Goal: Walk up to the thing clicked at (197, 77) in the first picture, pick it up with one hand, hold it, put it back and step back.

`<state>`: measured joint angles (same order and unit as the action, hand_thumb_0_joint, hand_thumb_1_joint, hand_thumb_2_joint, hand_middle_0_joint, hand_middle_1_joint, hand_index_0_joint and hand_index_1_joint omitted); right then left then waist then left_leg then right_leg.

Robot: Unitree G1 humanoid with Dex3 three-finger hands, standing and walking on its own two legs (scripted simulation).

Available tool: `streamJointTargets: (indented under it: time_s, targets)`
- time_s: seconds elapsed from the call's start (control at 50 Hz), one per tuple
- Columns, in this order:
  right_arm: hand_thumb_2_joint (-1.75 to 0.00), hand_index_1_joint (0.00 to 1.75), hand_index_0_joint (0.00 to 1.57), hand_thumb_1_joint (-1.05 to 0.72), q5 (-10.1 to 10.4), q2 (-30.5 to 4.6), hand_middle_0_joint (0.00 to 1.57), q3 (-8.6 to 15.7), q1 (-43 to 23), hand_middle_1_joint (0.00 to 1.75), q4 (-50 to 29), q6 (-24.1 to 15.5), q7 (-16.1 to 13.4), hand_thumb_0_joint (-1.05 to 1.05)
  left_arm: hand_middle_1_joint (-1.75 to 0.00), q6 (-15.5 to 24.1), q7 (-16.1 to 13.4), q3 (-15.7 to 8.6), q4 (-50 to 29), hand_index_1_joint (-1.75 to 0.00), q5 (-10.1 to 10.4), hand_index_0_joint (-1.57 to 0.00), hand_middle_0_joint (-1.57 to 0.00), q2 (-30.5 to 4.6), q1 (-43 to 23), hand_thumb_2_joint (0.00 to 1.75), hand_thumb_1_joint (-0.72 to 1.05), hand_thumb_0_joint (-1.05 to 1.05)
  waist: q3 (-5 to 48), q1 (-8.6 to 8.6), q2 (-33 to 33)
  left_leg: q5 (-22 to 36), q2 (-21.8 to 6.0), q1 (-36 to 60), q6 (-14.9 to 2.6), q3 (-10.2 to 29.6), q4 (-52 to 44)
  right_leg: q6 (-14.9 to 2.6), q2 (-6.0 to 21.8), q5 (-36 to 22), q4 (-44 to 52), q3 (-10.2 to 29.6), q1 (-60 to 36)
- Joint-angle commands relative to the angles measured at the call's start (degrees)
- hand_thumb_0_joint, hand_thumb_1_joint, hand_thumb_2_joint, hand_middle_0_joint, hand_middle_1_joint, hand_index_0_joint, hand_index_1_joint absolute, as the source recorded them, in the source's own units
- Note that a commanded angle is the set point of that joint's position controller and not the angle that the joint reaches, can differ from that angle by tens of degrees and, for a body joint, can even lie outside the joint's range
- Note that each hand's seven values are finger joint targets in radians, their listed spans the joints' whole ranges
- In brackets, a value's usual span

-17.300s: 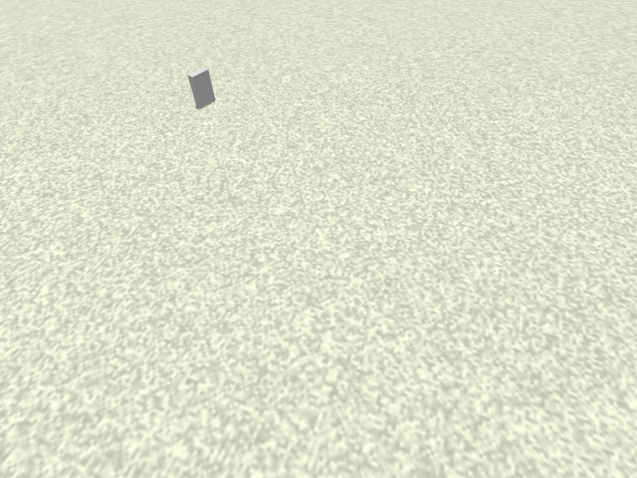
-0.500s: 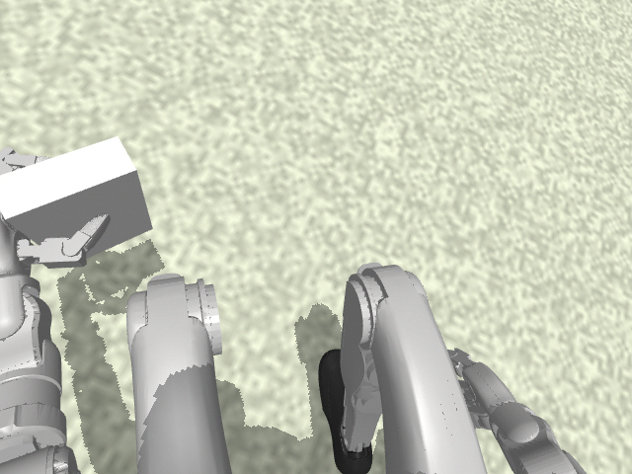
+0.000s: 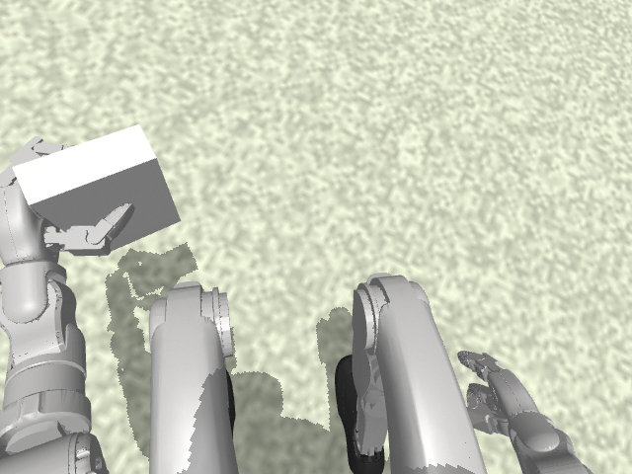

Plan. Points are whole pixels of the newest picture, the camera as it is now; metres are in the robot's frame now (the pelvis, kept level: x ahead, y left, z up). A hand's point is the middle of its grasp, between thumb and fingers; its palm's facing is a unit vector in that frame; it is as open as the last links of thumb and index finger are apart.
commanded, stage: settle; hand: left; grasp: from the side
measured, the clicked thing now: (116, 200) +0.42 +0.25 -0.07
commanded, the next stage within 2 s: lift in 0.40 s
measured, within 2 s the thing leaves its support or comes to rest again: neither
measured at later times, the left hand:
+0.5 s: hand (79, 192) +0.41 +0.26 -0.01, palm faces +0.24 -0.97 -0.06, open 8.7 cm
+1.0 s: hand (44, 176) +0.39 +0.26 +0.07, palm faces +0.22 -0.98 -0.05, open 8.7 cm
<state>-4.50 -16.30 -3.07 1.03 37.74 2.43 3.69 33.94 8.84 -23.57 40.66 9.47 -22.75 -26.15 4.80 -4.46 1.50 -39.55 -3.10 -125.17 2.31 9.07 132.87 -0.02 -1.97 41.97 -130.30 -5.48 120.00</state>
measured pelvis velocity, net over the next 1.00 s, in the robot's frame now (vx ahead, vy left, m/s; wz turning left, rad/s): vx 0.00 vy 0.00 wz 0.05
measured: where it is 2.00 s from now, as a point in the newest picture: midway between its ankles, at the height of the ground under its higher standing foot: (291, 443)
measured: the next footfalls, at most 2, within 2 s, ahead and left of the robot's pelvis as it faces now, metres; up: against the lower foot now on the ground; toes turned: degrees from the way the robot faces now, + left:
none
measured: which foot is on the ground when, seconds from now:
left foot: down 0.00-1.00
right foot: down 0.00-1.00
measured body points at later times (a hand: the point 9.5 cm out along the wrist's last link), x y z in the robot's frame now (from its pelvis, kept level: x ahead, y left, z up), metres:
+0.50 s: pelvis +0.00 +0.00 +0.02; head +0.19 +0.05 +0.42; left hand +0.39 +0.31 -0.01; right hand +0.15 -0.25 -0.11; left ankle +0.08 +0.14 -0.33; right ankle +0.09 -0.11 -0.33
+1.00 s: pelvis +0.00 +0.00 +0.07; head +0.18 +0.04 +0.48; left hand +0.38 +0.31 +0.07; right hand +0.17 -0.25 -0.06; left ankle +0.08 +0.14 -0.33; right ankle +0.09 -0.11 -0.33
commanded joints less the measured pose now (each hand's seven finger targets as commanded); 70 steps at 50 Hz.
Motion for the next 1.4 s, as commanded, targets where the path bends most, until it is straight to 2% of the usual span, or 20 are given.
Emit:
streamJointTargets:
  time_s: [0.0, 0.08, 0.12, 0.22, 0.26, 0.3, 0.44, 0.52, 0.66, 0.72, 0.82, 0.84, 0.86, 1.0, 1.06, 1.08, 1.12, 1.26, 1.32, 1.38]
  targets:
    - [-0.9, 0.3, 0.2, -0.9, -0.1, -10.9, 0.2, 4.4, 6.5, 0.3, -3.2, -0.9, -0.9, 0.0, -1.37, 5.5, -0.4, -3.5, -13.2, -1.4, 1.8, -1.29, -1.3, -12.3, -15.5, 1.28, 0.23, 0.0, 38.6, 0.6, -10.8, 9.2, 0.7, 27.1, -3.43, -4.4, -15.5, -1.96, -1.3, -13.1, 15.0, -1.2, -19.1]
    - [-0.9, 0.3, 0.2, -0.91, 0.0, -10.8, 0.2, 4.5, 6.4, 0.3, -3.5, -1.1, -1.1, 0.0, -1.39, 5.5, 0.0, -3.7, -12.8, -1.41, 1.6, -1.31, -1.32, -13.0, -16.7, 1.29, 0.21, 0.0, 38.9, 0.66, -11.2, 7.5, 0.9, 27.5, -3.41, -4.8, -16.5, -2.06, -1.2, -11.4, 16.0, -0.9, -19.2]
    - [-0.9, 0.3, 0.2, -0.9, 0.1, -10.9, 0.2, 4.8, 6.3, 0.3, -3.5, -1.2, -1.1, 0.0, -1.39, 5.0, 0.4, -1.9, -10.6, -1.41, 1.0, -1.31, -1.32, -11.3, -15.8, 1.29, 0.25, 0.0, 37.6, 0.19, -11.7, 7.1, 0.9, 28.1, -3.31, -4.7, -17.0, -2.29, -1.2, -11.0, 16.0, -1.1, -17.4]
    - [-0.9, 0.3, 0.2, -0.9, 0.1, -10.7, 0.2, 5.0, 7.5, 0.3, -3.2, -1.3, -1.2, 0.0, -1.35, 5.1, 0.0, -3.9, -12.8, -1.38, 1.0, -1.28, -1.29, -13.4, -18.0, 1.27, 0.24, 0.0, 40.8, 0.95, -11.2, 8.4, 1.1, 29.5, -3.51, -5.3, -17.4, -2.01, -0.9, -12.2, 17.2, -0.3, -20.3]
    - [-0.9, 0.3, 0.2, -0.9, 0.4, -10.5, 0.2, 5.0, 7.7, 0.3, -3.5, -1.5, -1.3, 0.0, -1.37, 4.8, 0.1, -2.6, -11.3, -1.39, 1.5, -1.28, -1.29, -10.8, -17.5, 1.29, 0.25, 0.0, 39.1, -0.04, -9.6, 8.0, 1.1, 29.0, -3.51, -5.1, -17.9, -1.99, -0.9, -11.6, 17.5, -0.4, -19.5]
    - [-0.9, 0.3, 0.2, -0.9, 0.4, -10.4, 0.2, 4.9, 7.6, 0.3, -3.2, -1.6, -1.4, 0.0, -1.37, 5.2, -0.2, -3.9, -11.5, -1.39, 1.4, -1.29, -1.29, -12.6, -19.2, 1.29, 0.23, 0.0, 39.4, 0.13, -10.7, 7.3, 1.1, 29.5, -3.47, -5.1, -18.3, -2.07, -0.9, -11.1, 17.7, -0.4, -19.4]
    - [-0.9, 0.3, 0.2, -0.9, 0.1, -9.8, 0.2, 5.1, 8.3, 0.3, -2.3, -1.9, -1.5, 0.0, -1.32, 5.4, -0.1, -2.3, -10.0, -1.34, 0.3, -1.25, -1.25, -12.2, -21.1, 1.26, 0.27, 0.0, 39.2, -0.28, -9.8, 6.6, 1.2, 28.4, -3.64, -5.9, -18.3, -1.89, -0.7, -9.9, 19.7, 1.4, -20.6]
    - [-0.9, 0.3, 0.2, -0.92, 0.3, -10.2, 0.2, 5.3, 9.0, 0.3, -2.2, -1.9, -1.4, 0.0, -1.38, 5.1, -0.1, -3.8, -7.6, -1.37, 0.2, -1.31, -1.29, -12.4, -18.7, 1.22, 0.27, 0.0, 40.2, 0.72, -10.0, 8.0, 1.3, 30.9, -3.53, -5.7, -19.2, -2.17, -0.7, -11.0, 19.1, 0.2, -20.5]
    - [-0.9, 0.3, 0.2, -0.92, 1.5, -10.3, 0.2, 6.1, 8.9, 0.3, -3.5, -2.2, -1.8, 0.0, -1.41, 4.2, 1.7, -2.9, -9.8, -1.4, 1.3, -1.34, -1.31, -10.8, -16.0, 1.24, 0.29, 0.0, 40.1, 0.97, -10.7, 6.4, 1.5, 33.0, -3.43, -5.7, -22.7, -2.49, -0.6, -9.4, 20.7, 0.2, -20.1]
    - [-0.9, 0.3, 0.2, -0.92, 1.9, -10.2, 0.2, 6.3, 9.2, 0.3, -3.7, -2.4, -2.2, 0.0, -1.39, 3.9, 1.9, -3.6, -16.3, -1.38, 1.9, -1.32, -1.29, -13.0, -18.6, 1.22, 0.27, 0.0, 42.3, 1.57, -11.2, 7.2, 1.5, 34.5, -3.64, -6.0, -23.5, -2.29, -0.4, -10.1, 22.4, 1.0, -22.6]
    - [-0.9, 0.3, 0.2, -0.91, 2.6, -9.7, 0.2, 6.7, 9.8, 0.3, -4.1, -3.0, -2.7, 0.0, -1.36, 1.7, 1.5, -2.4, -19.8, -1.35, 3.2, -1.29, -1.26, -11.0, -16.9, 1.21, 0.24, 0.0, 42.6, 1.34, -9.2, 8.1, 1.3, 35.7, -3.77, -6.1, -24.9, -1.84, -0.2, -10.6, 25.9, 2.6, -26.0]
    - [-0.9, 0.3, 0.2, -0.92, 2.8, -9.4, 0.2, 6.5, 9.3, 0.3, -4.9, -3.1, -2.8, 0.0, -1.37, 1.0, 1.8, -0.5, -18.0, -1.36, 3.4, -1.29, -1.27, -8.3, -13.6, 1.21, 0.25, 0.0, 42.1, 0.71, -8.3, 8.3, 1.4, 35.2, -3.92, -5.9, -25.4, -1.76, -0.1, -11.0, 26.3, 2.2, -26.9]
    - [-0.9, 0.3, 0.2, -0.91, 2.9, -9.5, 0.2, 6.8, 10.0, 0.3, -4.7, -3.2, -2.9, 0.0, -1.37, 1.0, 1.4, -1.3, -22.9, -1.35, 3.4, -1.29, -1.26, -10.1, -16.4, 1.21, 0.25, 0.0, 44.1, 1.27, -8.8, 9.1, 1.4, 36.3, -3.96, -6.0, -25.6, -1.78, -0.1, -12.0, 27.0, 2.6, -28.1]
    - [-0.89, 0.3, 0.2, -0.9, 4.4, -8.9, 0.2, 7.2, 9.3, 0.3, -6.3, -3.6, -3.8, 0.0, -1.37, -2.8, -0.1, 0.1, -28.3, -1.36, 3.8, -1.3, -1.28, -8.1, -9.7, 1.22, 0.27, 0.0, 41.3, 2.7, -9.7, 4.9, 1.4, 42.1, -3.32, -5.3, -33.0, -2.27, 0.0, -7.6, 32.3, 2.6, -29.3]
    - [-0.89, 0.3, 0.2, -0.9, 5.2, -8.8, 0.2, 7.3, 8.8, 0.3, -7.4, -3.7, -4.3, 0.0, -1.38, -4.9, -0.9, 1.4, -29.6, -1.37, 3.9, -1.31, -1.27, -6.4, -5.6, 1.23, 0.29, 0.0, 40.0, 2.65, -8.3, 5.4, 1.3, 45.1, -3.34, -4.7, -36.1, -2.16, 0.1, -8.7, 34.5, 2.4, -31.7]
    - [-0.89, 0.3, 0.2, -0.9, 5.4, -8.6, 0.2, 7.2, 9.0, 0.3, -7.6, -3.8, -4.5, 0.0, -1.37, -5.2, -1.4, 1.0, -33.6, -1.35, 4.0, -1.29, -1.26, -7.7, -8.2, 1.22, 0.28, 0.0, 40.4, 2.61, -9.2, 6.0, 1.2, 45.8, -3.32, -4.9, -36.5, -2.07, 0.2, -9.2, 35.6, 2.7, -32.9]
    - [-0.89, 0.3, 0.2, -0.9, 5.8, -8.2, 0.2, 7.3, 9.0, 0.3, -8.1, -4.0, -4.8, 0.0, -1.36, -6.5, -2.5, 0.8, -34.8, -1.34, 4.2, -1.28, -1.25, -7.1, -5.0, 1.21, 0.27, 0.0, 40.6, 2.79, -7.7, 8.2, 1.2, 47.6, -3.52, -5.0, -37.9, -1.76, 0.2, -11.4, 37.5, 2.8, -36.2]
    - [-0.89, 0.3, 0.2, -0.9, 6.1, -6.8, 0.2, 7.3, 10.1, 0.3, -8.1, -4.9, -5.5, 0.0, -1.35, -10.6, -4.7, 7.4, -39.3, -1.33, 3.4, -1.26, -1.23, -1.5, 2.1, 1.21, 0.28, 0.0, 39.6, 1.44, -7.0, 16.9, 1.3, 57.3, -4.04, -5.3, -42.9, -1.04, 0.4, -19.8, 44.7, 3.6, -44.9]
    - [-0.89, 0.3, 0.2, -0.9, 6.3, -6.4, 0.2, 7.4, 10.6, 0.3, -8.2, -5.0, -5.9, 0.0, -1.34, -11.4, -6.1, 5.5, -44.8, -1.33, 2.8, -1.25, -1.23, -4.7, 1.5, 1.19, 0.23, 0.0, 39.5, 2.49, -7.7, 16.9, 1.4, 61.0, -3.85, -5.5, -46.7, -0.94, 0.5, -20.1, 48.5, 4.0, -49.6]
    - [-0.89, 0.3, 0.2, -0.89, 6.5, -5.5, 0.2, 6.7, 9.6, 0.3, -8.7, -5.3, -6.1, 0.0, -1.35, -12.4, -7.5, 5.8, -44.6, -1.33, 3.1, -1.25, -1.23, -2.7, 5.2, 1.2, 0.24, 0.0, 35.5, 2.48, -6.0, 14.3, 1.6, 62.0, -3.68, -5.4, -51.1, -0.91, 0.4, -18.2, 52.0, 4.1, -53.5]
